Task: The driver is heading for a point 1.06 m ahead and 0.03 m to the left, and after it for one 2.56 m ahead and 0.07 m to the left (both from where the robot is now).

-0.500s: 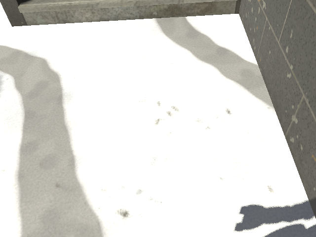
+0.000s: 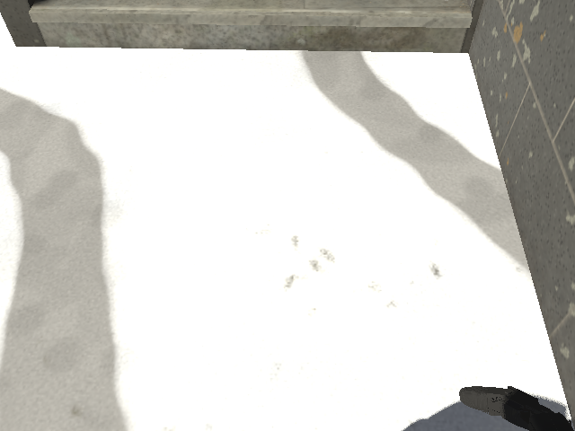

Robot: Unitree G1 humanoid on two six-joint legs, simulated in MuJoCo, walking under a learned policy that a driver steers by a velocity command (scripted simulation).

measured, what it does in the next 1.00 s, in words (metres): walks ahead: left foot, then right foot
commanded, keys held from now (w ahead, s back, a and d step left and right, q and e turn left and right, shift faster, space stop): w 1.00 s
